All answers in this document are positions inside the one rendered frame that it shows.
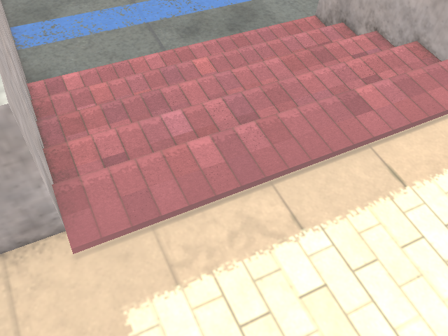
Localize stairs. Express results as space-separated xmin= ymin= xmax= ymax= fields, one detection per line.
xmin=27 ymin=15 xmax=441 ymax=184

